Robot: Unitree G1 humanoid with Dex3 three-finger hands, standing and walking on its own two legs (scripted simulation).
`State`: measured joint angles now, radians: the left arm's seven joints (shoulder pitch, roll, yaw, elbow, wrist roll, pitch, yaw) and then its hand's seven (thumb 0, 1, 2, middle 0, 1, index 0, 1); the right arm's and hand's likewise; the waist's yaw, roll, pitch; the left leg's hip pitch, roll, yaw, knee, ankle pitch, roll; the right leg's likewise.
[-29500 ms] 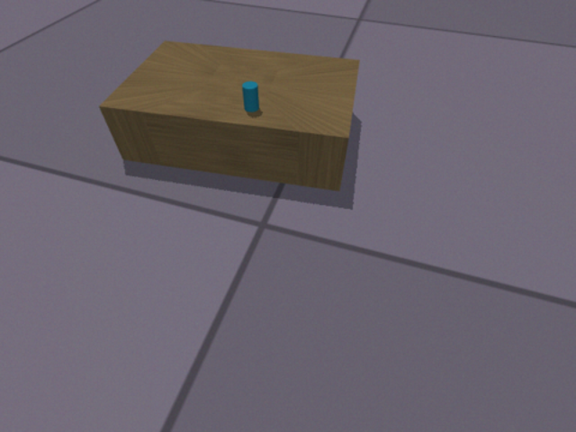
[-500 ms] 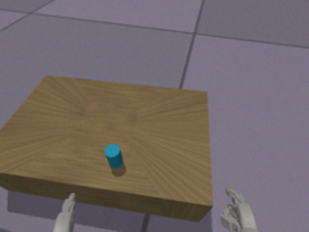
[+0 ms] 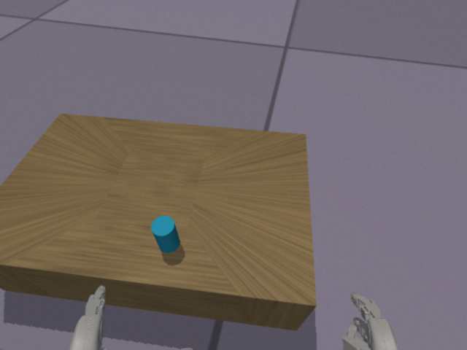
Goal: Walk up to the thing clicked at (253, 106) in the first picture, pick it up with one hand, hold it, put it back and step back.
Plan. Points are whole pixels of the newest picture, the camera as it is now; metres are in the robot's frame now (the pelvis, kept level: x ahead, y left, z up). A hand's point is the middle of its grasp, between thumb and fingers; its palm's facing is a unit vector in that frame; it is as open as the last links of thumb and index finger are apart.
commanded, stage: home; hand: left
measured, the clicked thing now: (166, 234) +0.51 +0.21 -0.34
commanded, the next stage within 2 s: stand in 1.40 s
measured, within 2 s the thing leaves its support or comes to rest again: neither
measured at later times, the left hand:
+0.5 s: hand (125, 342) +0.17 +0.18 -0.06, palm faces +0.11 -0.95 -0.29, open 17.5 cm
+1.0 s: hand (121, 341) +0.17 +0.19 -0.06, palm faces +0.11 -0.95 -0.29, open 17.5 cm
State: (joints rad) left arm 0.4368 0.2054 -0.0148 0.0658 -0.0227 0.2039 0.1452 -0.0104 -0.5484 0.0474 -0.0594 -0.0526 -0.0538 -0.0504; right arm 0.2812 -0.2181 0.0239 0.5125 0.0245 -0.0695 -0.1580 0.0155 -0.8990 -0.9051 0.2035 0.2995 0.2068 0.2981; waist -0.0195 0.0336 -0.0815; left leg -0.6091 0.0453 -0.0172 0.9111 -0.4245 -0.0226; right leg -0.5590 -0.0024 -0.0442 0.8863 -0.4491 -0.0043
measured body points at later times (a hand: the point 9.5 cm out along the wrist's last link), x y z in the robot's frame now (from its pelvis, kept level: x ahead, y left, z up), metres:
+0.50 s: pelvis +0.00 +0.00 +0.00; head +0.02 +0.00 +0.45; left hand +0.16 +0.23 -0.04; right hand +0.17 -0.24 -0.08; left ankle +0.02 +0.13 -0.69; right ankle +0.00 -0.12 -0.69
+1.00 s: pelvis +0.00 +0.01 +0.00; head +0.02 +0.01 +0.45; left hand +0.16 +0.24 -0.04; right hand +0.16 -0.23 -0.08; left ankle +0.02 +0.13 -0.69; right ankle +0.00 -0.12 -0.69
